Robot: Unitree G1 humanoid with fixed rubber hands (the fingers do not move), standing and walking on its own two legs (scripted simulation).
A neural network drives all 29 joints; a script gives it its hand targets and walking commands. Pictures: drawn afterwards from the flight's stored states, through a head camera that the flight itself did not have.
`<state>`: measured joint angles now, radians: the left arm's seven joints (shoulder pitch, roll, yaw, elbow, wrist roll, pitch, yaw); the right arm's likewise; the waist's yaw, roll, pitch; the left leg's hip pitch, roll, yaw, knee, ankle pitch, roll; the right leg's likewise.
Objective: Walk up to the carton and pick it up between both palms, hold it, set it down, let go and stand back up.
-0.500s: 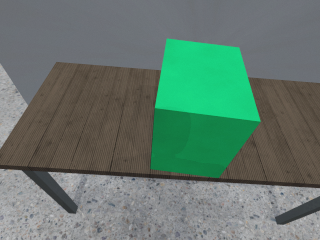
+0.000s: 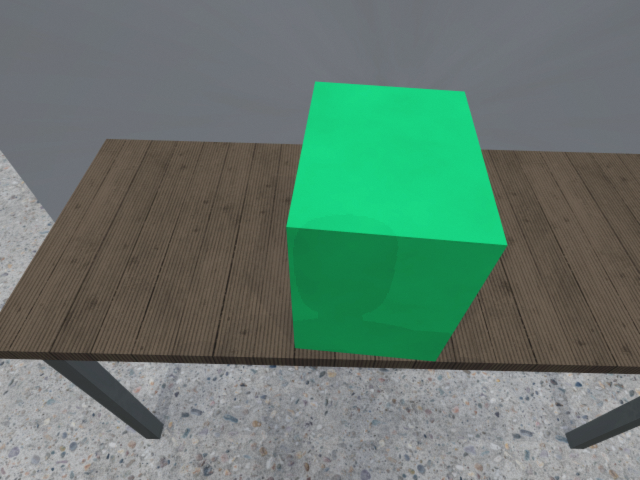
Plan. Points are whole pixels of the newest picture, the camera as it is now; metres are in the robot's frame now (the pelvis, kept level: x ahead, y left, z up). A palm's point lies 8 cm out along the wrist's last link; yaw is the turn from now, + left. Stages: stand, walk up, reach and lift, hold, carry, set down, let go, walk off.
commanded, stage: walk up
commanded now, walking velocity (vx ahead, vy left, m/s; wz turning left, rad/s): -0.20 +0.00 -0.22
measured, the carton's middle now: (376, 224) +0.46 -0.06 +0.04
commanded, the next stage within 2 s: none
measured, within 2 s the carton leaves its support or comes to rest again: neither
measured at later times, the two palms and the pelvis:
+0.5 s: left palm out of the picture +0.00 +0.28 -0.16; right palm out of the picture -0.04 -0.15 -0.13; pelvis -0.04 +0.07 +0.00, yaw -4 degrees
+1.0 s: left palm out of the picture -0.06 +0.26 -0.15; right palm out of the picture -0.09 -0.14 -0.14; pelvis -0.05 +0.07 +0.00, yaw -3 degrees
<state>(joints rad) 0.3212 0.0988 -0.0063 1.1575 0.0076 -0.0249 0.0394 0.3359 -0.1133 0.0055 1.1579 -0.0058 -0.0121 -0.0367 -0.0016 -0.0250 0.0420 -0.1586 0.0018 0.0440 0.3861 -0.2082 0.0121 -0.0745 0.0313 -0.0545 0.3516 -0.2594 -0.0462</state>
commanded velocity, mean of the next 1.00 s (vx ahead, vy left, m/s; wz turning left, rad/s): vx -0.02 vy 0.00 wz -0.04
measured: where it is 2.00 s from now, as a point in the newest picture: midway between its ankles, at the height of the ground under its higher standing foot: outside the picture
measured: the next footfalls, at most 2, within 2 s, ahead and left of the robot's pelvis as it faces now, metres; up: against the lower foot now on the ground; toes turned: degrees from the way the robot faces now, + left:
right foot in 0.70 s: -0.04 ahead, -0.06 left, +0.00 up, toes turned -5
right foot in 1.76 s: -0.02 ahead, -0.13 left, +0.00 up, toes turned -1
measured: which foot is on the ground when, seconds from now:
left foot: down 0.00-1.00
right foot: down 0.00-0.40, up 0.42-0.68, down 0.70-1.00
